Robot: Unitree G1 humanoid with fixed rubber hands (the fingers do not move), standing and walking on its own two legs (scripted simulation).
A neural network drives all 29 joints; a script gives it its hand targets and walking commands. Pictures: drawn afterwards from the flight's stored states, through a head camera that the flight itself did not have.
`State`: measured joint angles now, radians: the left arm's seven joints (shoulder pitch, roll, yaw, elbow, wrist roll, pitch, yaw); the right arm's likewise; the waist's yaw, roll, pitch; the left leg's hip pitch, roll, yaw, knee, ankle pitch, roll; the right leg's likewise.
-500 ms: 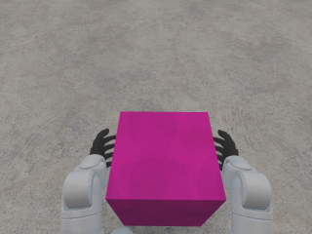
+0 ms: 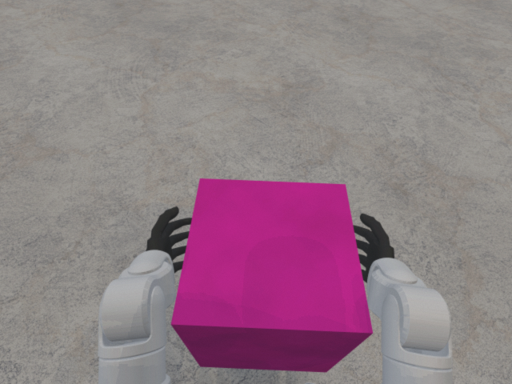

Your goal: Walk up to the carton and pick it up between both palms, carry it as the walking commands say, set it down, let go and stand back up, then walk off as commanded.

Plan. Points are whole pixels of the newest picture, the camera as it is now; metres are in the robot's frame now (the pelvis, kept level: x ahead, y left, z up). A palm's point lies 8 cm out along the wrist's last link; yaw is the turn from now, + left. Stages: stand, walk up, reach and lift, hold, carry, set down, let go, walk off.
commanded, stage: carry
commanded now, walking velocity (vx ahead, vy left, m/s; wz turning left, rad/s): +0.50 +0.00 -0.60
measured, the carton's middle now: (267, 282) +0.27 +0.00 +0.01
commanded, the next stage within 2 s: none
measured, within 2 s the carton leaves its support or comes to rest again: neither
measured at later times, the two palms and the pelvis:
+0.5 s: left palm (244, 116) +0.63 +0.04 +0.07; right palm (384, 136) +0.58 -0.26 +0.06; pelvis +0.33 -0.06 +0.00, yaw -11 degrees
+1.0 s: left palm (316, 45) +0.95 -0.16 +0.08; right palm (423, 78) +0.78 -0.40 +0.09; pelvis +0.65 -0.13 -0.01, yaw -34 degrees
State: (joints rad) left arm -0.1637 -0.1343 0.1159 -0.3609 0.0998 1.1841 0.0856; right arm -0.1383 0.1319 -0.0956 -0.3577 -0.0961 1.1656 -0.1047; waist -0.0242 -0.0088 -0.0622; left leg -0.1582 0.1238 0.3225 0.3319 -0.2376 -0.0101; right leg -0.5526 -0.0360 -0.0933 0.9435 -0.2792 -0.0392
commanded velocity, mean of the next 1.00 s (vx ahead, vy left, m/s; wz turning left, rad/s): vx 0.50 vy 0.00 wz -0.60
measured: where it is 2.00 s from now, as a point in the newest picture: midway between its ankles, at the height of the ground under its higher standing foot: (312, 237)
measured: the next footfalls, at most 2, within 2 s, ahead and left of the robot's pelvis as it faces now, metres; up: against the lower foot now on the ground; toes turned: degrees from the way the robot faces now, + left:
right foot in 0.24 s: +0.32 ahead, -0.12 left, +0.00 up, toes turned -9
left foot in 0.66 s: +0.65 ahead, +0.02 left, +0.00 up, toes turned -13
